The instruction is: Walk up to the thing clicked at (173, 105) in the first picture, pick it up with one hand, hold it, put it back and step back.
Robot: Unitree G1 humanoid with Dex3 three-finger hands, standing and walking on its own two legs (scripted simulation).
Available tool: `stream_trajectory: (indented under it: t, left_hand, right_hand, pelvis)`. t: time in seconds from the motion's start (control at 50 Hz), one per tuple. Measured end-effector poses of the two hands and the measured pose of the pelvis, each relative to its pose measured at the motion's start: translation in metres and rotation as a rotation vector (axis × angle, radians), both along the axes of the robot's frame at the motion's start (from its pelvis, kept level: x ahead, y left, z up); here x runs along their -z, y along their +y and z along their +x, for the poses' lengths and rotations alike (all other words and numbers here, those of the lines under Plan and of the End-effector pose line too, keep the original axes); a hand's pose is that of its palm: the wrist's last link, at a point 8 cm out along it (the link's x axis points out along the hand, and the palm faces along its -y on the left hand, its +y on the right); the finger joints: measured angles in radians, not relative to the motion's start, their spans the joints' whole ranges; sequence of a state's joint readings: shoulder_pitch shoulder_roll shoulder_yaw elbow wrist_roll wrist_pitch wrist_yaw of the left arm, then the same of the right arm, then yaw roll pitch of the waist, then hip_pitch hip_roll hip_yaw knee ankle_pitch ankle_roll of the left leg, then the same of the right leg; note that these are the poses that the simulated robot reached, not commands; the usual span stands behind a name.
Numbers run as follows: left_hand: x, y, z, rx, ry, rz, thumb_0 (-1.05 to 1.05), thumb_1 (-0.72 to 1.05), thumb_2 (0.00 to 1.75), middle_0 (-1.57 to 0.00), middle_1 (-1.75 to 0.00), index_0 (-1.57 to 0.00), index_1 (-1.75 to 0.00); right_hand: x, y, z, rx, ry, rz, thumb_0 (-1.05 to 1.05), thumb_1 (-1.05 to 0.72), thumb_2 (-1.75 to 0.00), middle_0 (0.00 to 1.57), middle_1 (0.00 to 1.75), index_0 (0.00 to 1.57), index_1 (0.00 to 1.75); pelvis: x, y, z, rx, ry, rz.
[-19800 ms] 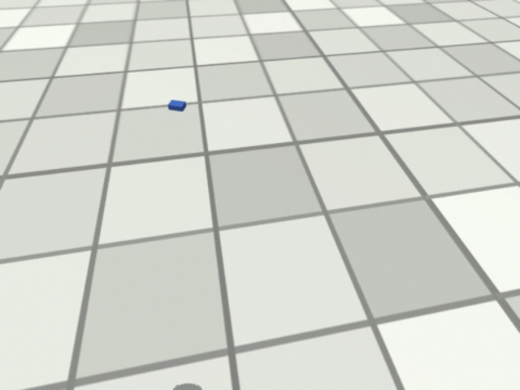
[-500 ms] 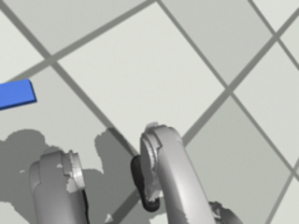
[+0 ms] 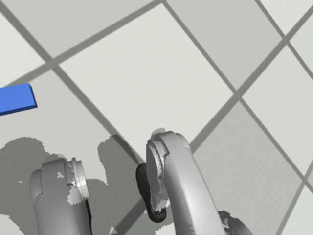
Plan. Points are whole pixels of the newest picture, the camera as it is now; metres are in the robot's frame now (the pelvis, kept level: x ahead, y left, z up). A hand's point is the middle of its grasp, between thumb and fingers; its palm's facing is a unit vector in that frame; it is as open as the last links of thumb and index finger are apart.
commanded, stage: rise first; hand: left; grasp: from above
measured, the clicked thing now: (13, 99) +0.50 +0.28 -0.31
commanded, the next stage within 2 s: approach in 0.36 s
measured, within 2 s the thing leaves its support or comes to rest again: neither
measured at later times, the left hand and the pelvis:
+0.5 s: hand out of the picture +0.47 +0.32 -0.18, palm faces -0.45 -0.09 -0.89, open 12.8 cm; pelvis +0.00 +0.00 +0.00, yaw +0 degrees
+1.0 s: hand (11, 73) +0.53 +0.24 -0.18, palm faces -0.38 -0.06 -0.92, open 13.3 cm; pelvis +0.00 +0.00 +0.00, yaw -1 degrees
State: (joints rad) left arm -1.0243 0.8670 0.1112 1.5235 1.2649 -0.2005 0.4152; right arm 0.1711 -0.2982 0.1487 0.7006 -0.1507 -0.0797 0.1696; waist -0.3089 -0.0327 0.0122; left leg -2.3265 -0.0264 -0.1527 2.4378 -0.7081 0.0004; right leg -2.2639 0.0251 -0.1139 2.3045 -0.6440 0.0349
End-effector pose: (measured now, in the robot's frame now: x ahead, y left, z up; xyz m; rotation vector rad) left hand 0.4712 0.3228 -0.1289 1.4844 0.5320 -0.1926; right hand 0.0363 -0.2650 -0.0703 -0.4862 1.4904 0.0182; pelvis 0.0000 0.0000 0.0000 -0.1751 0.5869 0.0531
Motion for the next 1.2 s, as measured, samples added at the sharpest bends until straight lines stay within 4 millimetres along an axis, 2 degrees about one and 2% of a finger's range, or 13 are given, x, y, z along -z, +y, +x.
stream_trajectory:
  t: [0.56, 0.66, 0.78, 0.88, 0.96, 1.06, 1.2]
  left_hand:
    - [-0.006, -0.005, 0.000, 0.019, 0.009, 0.003, 0.00, -0.31, 0.83, -0.32, -0.76, -0.29, -0.79]
    - [-0.007, -0.019, 0.007, 0.058, 0.000, -0.002, 0.00, -0.34, 0.85, -0.29, -0.80, -0.28, -0.82]
    - [-0.008, -0.050, 0.034, 0.096, -0.041, -0.016, 0.00, -0.36, 0.87, -0.27, -0.83, -0.26, -0.85]
    - [-0.008, -0.074, 0.059, 0.083, -0.079, -0.010, 0.00, -0.38, 0.88, -0.26, -0.84, -0.25, -0.87]
    - [-0.006, -0.081, 0.066, 0.053, -0.082, 0.009, 0.00, -0.38, 0.89, -0.26, -0.84, -0.24, -0.87]
    - [-0.002, -0.069, 0.057, -0.008, -0.036, 0.031, 0.00, -0.39, 0.88, -0.25, -0.83, -0.23, -0.86]
    - [0.002, -0.022, 0.031, -0.080, 0.028, 0.022, 0.00, -0.41, 0.89, -0.24, -0.84, -0.22, -0.87]
  right_hand:
    - [0.000, -0.001, -0.006, 0.005, 0.000, 0.010, 0.00, -0.90, -0.89, 0.20, 0.30, 0.20, 0.30]
    - [-0.001, -0.001, -0.008, 0.002, 0.002, 0.006, 0.00, -0.90, -0.89, 0.20, 0.30, 0.20, 0.30]
    - [-0.005, -0.002, -0.014, 0.003, -0.008, -0.015, 0.00, -0.90, -0.89, 0.20, 0.30, 0.20, 0.30]
    - [-0.010, -0.001, -0.029, 0.031, -0.002, -0.025, 0.00, -0.90, -0.89, 0.20, 0.30, 0.20, 0.30]
    - [-0.011, 0.004, -0.043, 0.068, 0.024, -0.010, 0.00, -0.90, -0.89, 0.20, 0.30, 0.20, 0.30]
    - [-0.006, 0.009, -0.052, 0.100, 0.050, 0.028, 0.00, -0.90, -0.89, 0.20, 0.30, 0.20, 0.30]
    - [0.000, 0.005, -0.041, 0.064, 0.051, 0.029, 0.00, -0.90, -0.89, 0.20, 0.30, 0.20, 0.30]
  pelvis:
    - [0.000, -0.001, -0.003, -0.001, -0.007, 0.004]
    - [0.000, -0.002, -0.003, -0.001, -0.005, 0.009]
    - [0.002, -0.002, -0.003, 0.005, -0.003, 0.007]
    - [0.005, -0.002, -0.002, 0.015, 0.000, 0.001]
    - [0.005, -0.002, -0.001, 0.023, 0.007, 0.001]
    - [0.003, -0.003, -0.001, 0.028, 0.005, 0.007]
    - [0.004, -0.003, -0.004, 0.020, -0.013, 0.003]
